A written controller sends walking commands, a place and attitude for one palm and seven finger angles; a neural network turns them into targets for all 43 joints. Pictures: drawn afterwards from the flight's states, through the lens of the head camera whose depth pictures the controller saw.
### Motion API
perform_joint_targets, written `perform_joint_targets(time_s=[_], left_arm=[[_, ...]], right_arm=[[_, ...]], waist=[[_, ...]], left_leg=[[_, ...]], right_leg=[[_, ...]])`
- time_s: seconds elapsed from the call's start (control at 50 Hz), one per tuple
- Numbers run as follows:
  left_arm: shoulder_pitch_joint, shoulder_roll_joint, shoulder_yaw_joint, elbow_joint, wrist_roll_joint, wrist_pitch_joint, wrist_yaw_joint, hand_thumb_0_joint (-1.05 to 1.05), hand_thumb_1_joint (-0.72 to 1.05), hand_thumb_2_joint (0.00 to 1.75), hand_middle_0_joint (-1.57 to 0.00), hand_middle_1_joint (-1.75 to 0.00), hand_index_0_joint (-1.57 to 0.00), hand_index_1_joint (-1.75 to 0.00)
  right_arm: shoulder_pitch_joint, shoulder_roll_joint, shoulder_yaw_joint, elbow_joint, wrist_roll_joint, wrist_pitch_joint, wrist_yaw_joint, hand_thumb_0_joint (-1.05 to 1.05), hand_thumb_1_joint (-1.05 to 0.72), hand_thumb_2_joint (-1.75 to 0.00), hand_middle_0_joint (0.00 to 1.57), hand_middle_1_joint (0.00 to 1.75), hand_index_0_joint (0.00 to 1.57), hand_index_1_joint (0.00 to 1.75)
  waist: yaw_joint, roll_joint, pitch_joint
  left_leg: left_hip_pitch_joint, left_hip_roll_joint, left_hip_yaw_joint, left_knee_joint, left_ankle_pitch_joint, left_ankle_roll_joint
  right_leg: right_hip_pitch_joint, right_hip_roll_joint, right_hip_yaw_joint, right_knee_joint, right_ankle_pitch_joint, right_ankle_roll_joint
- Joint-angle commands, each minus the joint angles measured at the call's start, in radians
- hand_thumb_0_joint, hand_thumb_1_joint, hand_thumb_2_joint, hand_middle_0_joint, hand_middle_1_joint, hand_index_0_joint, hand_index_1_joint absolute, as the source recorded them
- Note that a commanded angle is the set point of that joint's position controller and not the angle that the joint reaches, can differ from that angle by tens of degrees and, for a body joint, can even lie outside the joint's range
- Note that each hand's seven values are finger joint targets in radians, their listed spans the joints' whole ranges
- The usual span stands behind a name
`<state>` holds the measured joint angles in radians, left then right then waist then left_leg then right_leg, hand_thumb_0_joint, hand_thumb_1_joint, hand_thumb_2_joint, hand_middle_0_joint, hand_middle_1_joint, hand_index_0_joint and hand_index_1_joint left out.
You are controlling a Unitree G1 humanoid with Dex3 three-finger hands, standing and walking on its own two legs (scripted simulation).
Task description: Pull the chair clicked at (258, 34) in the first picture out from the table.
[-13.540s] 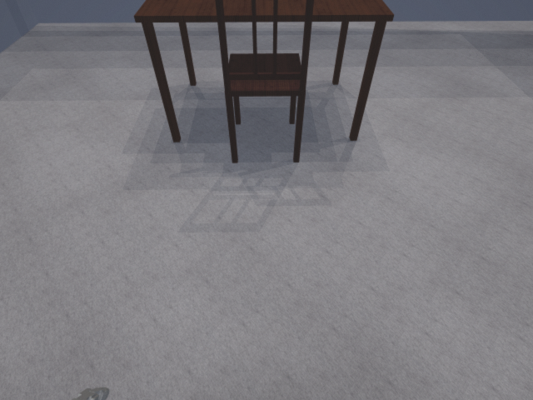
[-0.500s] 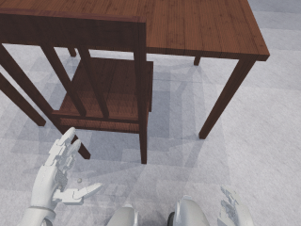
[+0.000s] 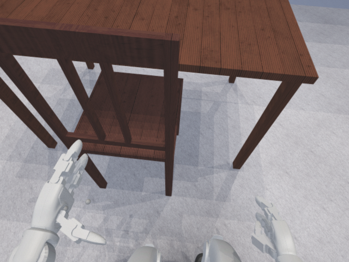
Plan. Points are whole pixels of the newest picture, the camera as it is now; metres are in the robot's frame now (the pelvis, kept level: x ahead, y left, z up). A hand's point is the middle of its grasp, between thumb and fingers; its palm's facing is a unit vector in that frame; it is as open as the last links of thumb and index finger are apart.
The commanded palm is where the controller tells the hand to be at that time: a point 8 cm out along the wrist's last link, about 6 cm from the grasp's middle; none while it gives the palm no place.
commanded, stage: raise the hand toward the chair's back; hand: left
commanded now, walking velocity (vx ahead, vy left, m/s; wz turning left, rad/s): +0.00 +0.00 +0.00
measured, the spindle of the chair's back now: (87, 106) +0.48 +0.27 +0.02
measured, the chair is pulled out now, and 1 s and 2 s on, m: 0.00 0.00 0.00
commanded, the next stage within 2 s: aim the fingers beside a spindle in 0.72 s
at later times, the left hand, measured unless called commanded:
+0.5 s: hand (83, 187) +0.25 +0.20 +0.05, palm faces -0.04 -1.00 -0.07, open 16.9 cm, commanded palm +0.23 +0.26 +0.05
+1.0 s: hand (85, 191) +0.25 +0.20 +0.04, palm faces -0.04 -1.00 -0.06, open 16.9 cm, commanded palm +0.23 +0.25 +0.05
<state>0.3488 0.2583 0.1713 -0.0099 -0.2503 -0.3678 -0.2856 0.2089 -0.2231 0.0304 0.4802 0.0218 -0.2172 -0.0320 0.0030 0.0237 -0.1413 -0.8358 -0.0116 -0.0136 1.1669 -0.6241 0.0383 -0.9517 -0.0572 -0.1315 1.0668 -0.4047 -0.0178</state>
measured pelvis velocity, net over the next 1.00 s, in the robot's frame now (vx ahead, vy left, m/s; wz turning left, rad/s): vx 0.00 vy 0.00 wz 0.00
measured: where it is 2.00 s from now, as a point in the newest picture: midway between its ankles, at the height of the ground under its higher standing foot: outside the picture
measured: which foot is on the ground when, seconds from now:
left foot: down 0.00-1.00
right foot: down 0.00-1.00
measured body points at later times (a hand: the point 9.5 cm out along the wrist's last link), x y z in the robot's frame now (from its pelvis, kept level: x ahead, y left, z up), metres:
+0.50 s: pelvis +0.01 +0.00 +0.01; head +0.09 +0.01 +0.45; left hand +0.25 +0.26 +0.06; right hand +0.17 -0.25 -0.07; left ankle -0.03 +0.09 -0.65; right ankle +0.06 -0.12 -0.65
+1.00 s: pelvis +0.00 +0.00 +0.01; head +0.08 +0.01 +0.45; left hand +0.24 +0.26 +0.05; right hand +0.17 -0.24 -0.07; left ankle -0.03 +0.09 -0.65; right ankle +0.06 -0.12 -0.65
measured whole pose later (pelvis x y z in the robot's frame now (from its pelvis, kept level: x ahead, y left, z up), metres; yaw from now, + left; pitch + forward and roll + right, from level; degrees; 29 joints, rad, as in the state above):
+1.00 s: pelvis +0.00 +0.00 +0.01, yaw +0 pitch +17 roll -2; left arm 0.24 0.27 0.22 0.14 -0.28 -0.41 -0.33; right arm 0.23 -0.26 0.03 0.54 0.02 -0.23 -0.03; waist -0.02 0.02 -0.14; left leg -0.82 -0.02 -0.01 1.14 -0.60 0.04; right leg -0.94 -0.06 -0.13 1.04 -0.39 -0.02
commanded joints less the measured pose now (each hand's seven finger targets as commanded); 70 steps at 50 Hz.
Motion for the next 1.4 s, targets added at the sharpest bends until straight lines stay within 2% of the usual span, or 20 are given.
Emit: perform_joint_targets(time_s=[0.0, 0.06, 0.12, 0.14, 0.2, 0.28, 0.34, 0.4, 0.44, 0.6, 0.64, 0.76, 0.86, 0.88, 1.04, 1.08, 1.14, 1.18, 1.24, 1.38], left_arm=[[-0.067, 0.127, 0.098, -0.194, -0.037, -0.065, -0.010, 0.00, -0.50, 0.30, -0.06, -0.08, -0.06, -0.08], [-0.086, 0.136, 0.109, -0.171, -0.038, -0.060, -0.021, 0.00, -0.50, 0.30, -0.06, -0.08, -0.06, -0.08], [-0.104, 0.143, 0.116, -0.139, -0.046, -0.055, -0.034, 0.00, -0.50, 0.30, -0.06, -0.08, -0.06, -0.08], [-0.112, 0.162, 0.135, -0.125, -0.046, -0.052, -0.035, 0.00, -0.50, 0.30, -0.06, -0.08, -0.06, -0.08], [-0.126, 0.174, 0.150, -0.143, -0.055, -0.065, -0.039, 0.00, -0.50, 0.30, -0.06, -0.08, -0.06, -0.08], [-0.092, 0.146, 0.140, -0.109, -0.063, -0.072, -0.039, 0.00, -0.50, 0.30, -0.06, -0.08, -0.06, -0.08], [-0.096, 0.153, 0.141, -0.082, -0.056, -0.077, -0.037, 0.00, -0.50, 0.30, -0.06, -0.08, -0.06, -0.08], [-0.105, 0.158, 0.146, -0.087, -0.055, -0.091, -0.032, 0.00, -0.50, 0.30, -0.06, -0.08, -0.06, -0.08], [-0.114, 0.172, 0.154, -0.092, -0.052, -0.099, -0.027, 0.00, -0.50, 0.30, -0.06, -0.08, -0.06, -0.08], [-0.139, 0.162, 0.138, -0.080, -0.053, -0.112, -0.036, 0.00, -0.50, 0.30, -0.06, -0.08, -0.06, -0.08], [-0.137, 0.159, 0.139, -0.065, -0.057, -0.107, -0.041, 0.00, -0.50, 0.30, -0.06, -0.08, -0.06, -0.08], [-0.148, 0.166, 0.140, -0.085, -0.060, -0.109, -0.048, 0.00, -0.50, 0.30, -0.06, -0.08, -0.06, -0.08], [-0.169, 0.139, 0.119, -0.056, -0.060, -0.105, -0.048, 0.00, -0.50, 0.30, -0.06, -0.08, -0.06, -0.08], [-0.185, 0.144, 0.119, -0.050, -0.057, -0.108, -0.048, 0.00, -0.50, 0.30, -0.06, -0.08, -0.06, -0.08], [-0.197, 0.160, 0.126, -0.043, -0.044, -0.114, -0.037, 0.00, -0.50, 0.30, -0.06, -0.08, -0.06, -0.08], [-0.232, 0.123, 0.081, -0.058, -0.038, -0.114, -0.031, 0.00, -0.50, 0.30, -0.06, -0.08, -0.06, -0.08], [-0.234, 0.153, 0.121, -0.008, -0.038, -0.112, -0.016, 0.00, -0.50, 0.30, -0.06, -0.08, -0.06, -0.08], [-0.288, 0.138, 0.099, -0.016, -0.032, -0.119, -0.015, 0.00, -0.50, 0.30, -0.06, -0.08, -0.06, -0.08], [-0.314, 0.165, 0.121, 0.011, -0.029, -0.121, -0.009, 0.00, -0.50, 0.30, -0.06, -0.08, -0.06, -0.08], [-0.355, 0.142, 0.097, 0.021, -0.032, -0.126, -0.018, 0.00, -0.50, 0.30, -0.06, -0.08, -0.06, -0.08]], right_arm=[[0.008, -0.150, -0.073, -0.125, 0.008, -0.051, -0.020, 0.00, -0.90, -0.90, 0.20, 0.30, 0.20, 0.30], [0.011, -0.154, -0.070, -0.116, 0.007, -0.052, -0.019, 0.00, -0.90, -0.90, 0.20, 0.30, 0.20, 0.30], [0.010, -0.158, -0.071, -0.106, 0.010, -0.053, -0.020, 0.00, -0.90, -0.90, 0.20, 0.30, 0.20, 0.30], [0.008, -0.162, -0.071, -0.105, 0.010, -0.053, -0.021, 0.00, -0.90, -0.90, 0.20, 0.30, 0.20, 0.30], [0.019, -0.162, -0.073, -0.098, 0.011, -0.059, -0.020, 0.00, -0.90, -0.90, 0.20, 0.30, 0.20, 0.30], [0.018, -0.162, -0.080, -0.089, 0.010, -0.063, -0.013, 0.00, -0.90, -0.90, 0.20, 0.30, 0.20, 0.30], [0.014, -0.166, -0.081, -0.085, 0.010, -0.061, -0.008, 0.00, -0.90, -0.90, 0.20, 0.30, 0.20, 0.30], [0.019, -0.166, -0.083, -0.089, 0.008, -0.061, -0.007, 0.00, -0.90, -0.90, 0.20, 0.30, 0.20, 0.30], [0.016, -0.168, -0.081, -0.088, 0.006, -0.060, -0.006, 0.00, -0.90, -0.90, 0.20, 0.30, 0.20, 0.30], [0.015, -0.168, -0.074, -0.089, 0.007, -0.057, -0.008, 0.00, -0.90, -0.90, 0.20, 0.30, 0.20, 0.30], [0.014, -0.169, -0.074, -0.089, 0.008, -0.055, -0.010, 0.00, -0.90, -0.90, 0.20, 0.30, 0.20, 0.30], [0.013, -0.168, -0.069, -0.091, 0.007, -0.058, -0.011, 0.00, -0.90, -0.90, 0.20, 0.30, 0.20, 0.30], [0.010, -0.168, -0.068, -0.084, 0.005, -0.060, -0.011, 0.00, -0.90, -0.90, 0.20, 0.30, 0.20, 0.30], [0.009, -0.171, -0.068, -0.084, 0.007, -0.061, -0.012, 0.00, -0.90, -0.90, 0.20, 0.30, 0.20, 0.30], [0.014, -0.172, -0.072, -0.083, 0.002, -0.061, -0.008, 0.00, -0.90, -0.90, 0.20, 0.30, 0.20, 0.30], [0.010, -0.171, -0.069, -0.086, 0.003, -0.060, -0.005, 0.00, -0.90, -0.90, 0.20, 0.30, 0.20, 0.30], [0.014, -0.175, -0.072, -0.080, 0.001, -0.052, -0.006, 0.00, -0.90, -0.90, 0.20, 0.30, 0.20, 0.30], [0.006, -0.174, -0.067, -0.084, 0.002, -0.050, -0.006, 0.00, -0.90, -0.90, 0.20, 0.30, 0.20, 0.30], [0.012, -0.177, -0.068, -0.078, -0.001, -0.048, -0.009, 0.00, -0.90, -0.90, 0.20, 0.30, 0.20, 0.30], [0.019, -0.176, -0.069, -0.072, -0.002, -0.045, -0.006, 0.00, -0.90, -0.90, 0.20, 0.30, 0.20, 0.30]], waist=[[-0.020, 0.016, -0.257], [-0.024, 0.021, -0.269], [-0.026, 0.027, -0.243], [-0.027, 0.010, -0.247], [-0.020, 0.041, -0.276], [-0.018, 0.028, -0.276], [-0.021, 0.032, -0.242], [-0.020, 0.020, -0.246], [-0.020, 0.039, -0.246], [-0.024, 0.046, -0.234], [-0.028, 0.007, -0.229], [-0.026, 0.036, -0.249], [-0.038, 0.005, -0.227], [-0.037, 0.019, -0.216], [-0.025, 0.034, -0.268], [-0.034, 0.053, -0.255], [-0.035, -0.014, -0.254], [-0.034, 0.037, -0.250], [-0.035, 0.025, -0.271], [-0.034, 0.034, -0.324]], left_leg=[[0.031, 0.000, -0.045, -0.213, 0.434, -0.045], [0.038, 0.000, -0.044, -0.214, 0.460, -0.043], [0.034, -0.001, -0.042, -0.225, 0.441, -0.044], [0.029, 0.001, -0.043, -0.225, 0.437, -0.040], [0.064, 0.001, -0.042, -0.238, 0.489, -0.049], [0.069, 0.002, -0.040, -0.240, 0.517, -0.050], [0.056, 0.003, -0.037, -0.245, 0.490, -0.048], [0.053, 0.002, -0.035, -0.251, 0.468, -0.047], [0.058, 0.003, -0.036, -0.252, 0.474, -0.048], [0.049, 0.001, -0.035, -0.257, 0.421, -0.045], [0.038, 0.001, -0.036, -0.253, 0.409, -0.039], [0.048, -0.001, -0.037, -0.250, 0.415, -0.041], [0.021, -0.002, -0.038, -0.238, 0.381, -0.038], [0.012, -0.002, -0.037, -0.236, 0.364, -0.039], [0.011, 0.000, -0.040, -0.221, 0.415, -0.046], [0.017, 0.000, -0.043, -0.221, 0.418, -0.051], [-0.030, 0.000, -0.040, -0.209, 0.363, -0.041], [-0.036, -0.004, -0.036, -0.211, 0.333, -0.040], [-0.051, -0.004, -0.036, -0.199, 0.331, -0.037], [-0.037, -0.002, -0.039, -0.188, 0.385, -0.041]], right_leg=[[0.337, 0.042, 0.059, -0.108, 0.183, -0.010], [0.349, 0.041, 0.059, -0.111, 0.208, -0.010], [0.347, 0.040, 0.061, -0.128, 0.189, -0.008], [0.350, 0.041, 0.060, -0.127, 0.186, -0.008], [0.379, 0.038, 0.060, -0.132, 0.227, -0.009], [0.385, 0.037, 0.058, -0.135, 0.252, -0.008], [0.369, 0.037, 0.059, -0.141, 0.229, -0.011], [0.376, 0.036, 0.062, -0.146, 0.212, -0.010], [0.371, 0.037, 0.062, -0.142, 0.212, -0.013], [0.362, 0.035, 0.068, -0.150, 0.166, -0.011], [0.367, 0.037, 0.070, -0.154, 0.162, -0.009], [0.368, 0.036, 0.073, -0.150, 0.167, -0.010], [0.342, 0.035, 0.072, -0.147, 0.141, -0.006], [0.329, 0.034, 0.075, -0.145, 0.122, -0.007], [0.331, 0.033, 0.073, -0.115, 0.166, -0.013], [0.303, 0.032, 0.067, -0.108, 0.156, -0.011], [0.302, 0.034, 0.074, -0.111, 0.117, -0.008], [0.289, 0.030, 0.081, -0.109, 0.087, -0.010], [0.289, 0.030, 0.088, -0.104, 0.086, -0.010], [0.301, 0.028, 0.085, -0.082, 0.147, -0.010]])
